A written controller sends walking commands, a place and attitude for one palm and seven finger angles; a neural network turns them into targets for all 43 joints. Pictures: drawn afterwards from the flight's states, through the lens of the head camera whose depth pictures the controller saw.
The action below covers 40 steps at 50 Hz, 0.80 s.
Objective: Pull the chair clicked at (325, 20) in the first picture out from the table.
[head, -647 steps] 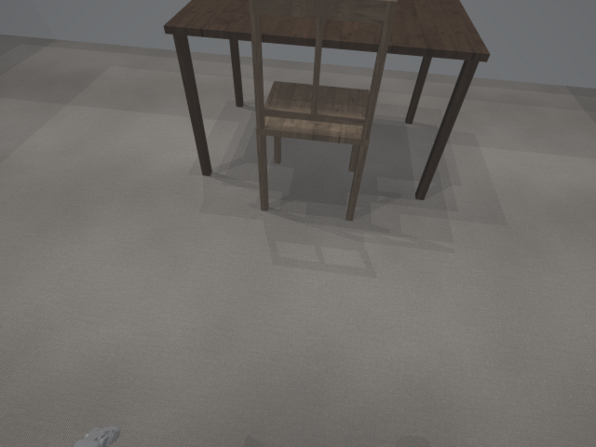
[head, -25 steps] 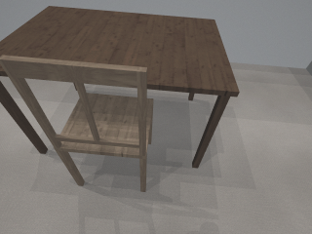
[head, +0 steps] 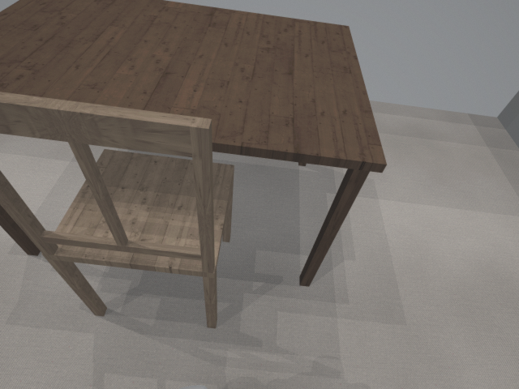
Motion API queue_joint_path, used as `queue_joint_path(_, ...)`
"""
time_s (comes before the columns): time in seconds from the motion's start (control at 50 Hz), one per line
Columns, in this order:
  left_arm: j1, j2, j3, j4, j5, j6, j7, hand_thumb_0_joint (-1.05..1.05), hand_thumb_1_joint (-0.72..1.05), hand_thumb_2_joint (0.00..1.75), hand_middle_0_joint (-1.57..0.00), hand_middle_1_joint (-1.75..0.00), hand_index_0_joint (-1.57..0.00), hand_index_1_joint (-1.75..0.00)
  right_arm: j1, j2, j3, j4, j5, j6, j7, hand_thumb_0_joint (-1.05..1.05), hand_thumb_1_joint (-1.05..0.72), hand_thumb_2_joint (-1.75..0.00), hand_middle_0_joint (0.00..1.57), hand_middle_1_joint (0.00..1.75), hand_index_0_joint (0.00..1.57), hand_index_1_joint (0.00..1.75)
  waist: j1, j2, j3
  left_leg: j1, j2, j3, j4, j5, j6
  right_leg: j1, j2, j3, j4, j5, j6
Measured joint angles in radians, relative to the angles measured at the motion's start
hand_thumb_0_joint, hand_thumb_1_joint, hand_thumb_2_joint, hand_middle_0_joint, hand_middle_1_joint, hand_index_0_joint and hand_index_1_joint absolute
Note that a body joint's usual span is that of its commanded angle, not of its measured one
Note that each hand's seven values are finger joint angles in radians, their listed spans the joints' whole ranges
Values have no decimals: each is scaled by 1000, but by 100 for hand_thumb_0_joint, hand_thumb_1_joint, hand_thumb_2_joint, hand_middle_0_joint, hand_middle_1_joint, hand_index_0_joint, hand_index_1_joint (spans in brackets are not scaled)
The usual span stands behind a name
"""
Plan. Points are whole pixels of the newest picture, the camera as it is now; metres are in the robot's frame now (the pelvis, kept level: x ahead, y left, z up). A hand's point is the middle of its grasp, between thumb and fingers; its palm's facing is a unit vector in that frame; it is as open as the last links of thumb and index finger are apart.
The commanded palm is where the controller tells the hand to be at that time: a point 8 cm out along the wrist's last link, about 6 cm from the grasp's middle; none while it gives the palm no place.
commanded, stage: come to a stop and stand still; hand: left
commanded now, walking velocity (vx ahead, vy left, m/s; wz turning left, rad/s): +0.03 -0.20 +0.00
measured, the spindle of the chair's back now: (104, 200) +0.44 +0.34 -0.05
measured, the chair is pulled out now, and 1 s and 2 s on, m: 0.00 0.00 0.00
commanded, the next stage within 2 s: look again from close up in 1.36 s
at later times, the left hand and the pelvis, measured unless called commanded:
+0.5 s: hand out of the picture +0.06 +0.12 -0.15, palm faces +0.08 -0.97 -0.24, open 7.3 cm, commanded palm none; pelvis +0.02 -0.07 +0.02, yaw +3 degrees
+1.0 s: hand out of the picture -0.01 +0.12 -0.15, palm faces +0.08 -0.97 -0.21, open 7.3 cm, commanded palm none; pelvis -0.02 -0.06 +0.02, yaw +3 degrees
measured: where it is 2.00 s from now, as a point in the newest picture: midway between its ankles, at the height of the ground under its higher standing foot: outside the picture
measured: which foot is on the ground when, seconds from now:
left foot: down 0.00-0.32, up 0.34-0.60, down 0.62-1.00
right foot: up 0.00-0.30, down 0.32-0.62, up 0.64-0.90, down 0.92-1.00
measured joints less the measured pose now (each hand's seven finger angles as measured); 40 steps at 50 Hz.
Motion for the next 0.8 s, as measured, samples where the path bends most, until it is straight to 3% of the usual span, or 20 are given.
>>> queue_joint_path(0.06, -50, 22, 17, -20, 16, 23, -6, 1, 91, 90, -20, -29, -20, -29, 23, 11, 7, -7, 0, 4, -3, 0, -91, -90, 20, 30, 20, 30, 0, -12, -13, 40, 6, 2, -43, -13, -27, -156, -30, 20, 267, 58, 30)
queue_joint_path(0.12, -118, 36, 30, -72, 19, 23, -14, 1, 91, 90, -20, -29, -20, -29, 49, -3, -5, 5, 1, 8, -12, -1, -93, -90, 20, 30, 20, 30, 8, 6, -13, 73, 14, -20, -130, 38, -46, -258, -80, 43, 295, 161, 59)
queue_joint_path(0.18, -168, 38, 33, -116, 13, 16, -8, 1, 92, 90, -19, -29, -20, -29, 66, -27, -10, 17, -4, 22, -1, -1, -93, -90, 20, 30, 20, 30, 9, 36, -12, 93, 26, -41, -191, 74, -57, -279, -126, 54, 165, 204, 83)
queue_joint_path(0.24, -197, 47, 31, -130, 6, 6, 0, 1, 93, 90, -19, -29, -20, -29, 77, -39, -14, 18, -7, 36, 12, 0, -93, -90, 20, 30, 20, 30, -7, 63, -6, 96, 41, -58, -200, 81, -75, -231, -149, 42, -41, 207, 100)
queue_joint_path(0.32, -192, 69, 22, -141, 5, -24, 6, 1, 93, 90, -19, -29, -20, -29, 107, -31, -21, 11, -1, 55, 28, 0, -92, -90, 20, 30, 20, 30, -17, 48, -16, 57, 33, -57, -96, 21, -111, -110, -163, 36, -320, 282, 100)
queue_joint_path(0.34, -197, 60, 21, -129, 6, -27, 10, 1, 92, 90, -19, -29, -20, -29, 106, -36, -24, 13, 2, 65, 30, 0, -91, -90, 20, 30, 20, 30, -14, 62, -14, 43, 36, -68, -55, -23, -113, -121, -155, 38, -296, 256, 97)
queue_joint_path(0.4, -198, 25, 5, -123, 9, -15, 8, 1, 92, 90, -19, -29, -20, -29, 117, -56, -37, 12, 4, 92, 33, 0, -91, -90, 20, 30, 20, 30, -24, 109, -17, 10, 9, -108, 59, -165, -105, -121, -146, 21, -272, 243, 93)
queue_joint_path(0.5, -200, 27, 13, -142, 11, -14, 19, 1, 93, 90, -20, -30, -20, -30, 120, -49, -37, 8, 9, 102, 42, 0, -91, -90, 19, 30, 20, 30, -9, 83, -12, -13, -43, -99, 186, -193, -116, -103, -162, 21, -326, 283, 88)
queue_joint_path(0.56, -205, 44, 21, -154, 10, -9, 22, 1, 92, 90, -20, -30, -21, -30, 115, -39, -33, -4, 13, 97, 43, 0, -91, -90, 19, 30, 20, 30, 2, 49, -6, 26, -58, -88, 83, -161, -119, -110, -174, 22, -336, 297, 93)
queue_joint_path(0.62, -200, 59, 30, -160, 1, 6, 22, 1, 92, 90, -20, -30, -21, -30, 117, -37, -29, -23, 15, 77, 40, 0, -91, -90, 19, 30, 20, 30, 2, 35, -8, 108, -53, -88, -131, -12, -102, -141, -170, 20, -289, 283, 105)
queue_joint_path(0.7, -208, 76, 41, -137, -1, 42, 23, 1, 92, 90, -20, -30, -20, -29, 114, -13, -21, -28, 1, 72, 30, 0, -91, -90, 19, 30, 20, 30, -3, 3, -6, 106, -65, -78, -133, 14, -36, -194, -145, 53, -104, 103, 74)
queue_joint_path(0.76, -204, 68, 38, -123, 3, 39, 17, 1, 92, 90, -20, -29, -20, -29, 113, -6, -14, -21, -3, 72, 20, 0, -91, -90, 19, 30, 20, 30, -5, 11, -20, 119, -67, -78, -189, 45, -30, -200, -123, 45, -3, 116, 66)
queue_joint_path(0.8, -198, 57, 31, -115, 3, 31, 13, 1, 91, 90, -20, -29, -20, -29, 110, -11, -11, -16, -3, 69, 16, 1, -92, -90, 20, 30, 20, 30, -4, 18, -26, 123, -72, -75, -220, 66, -28, -171, -118, 33, -20, 117, 68)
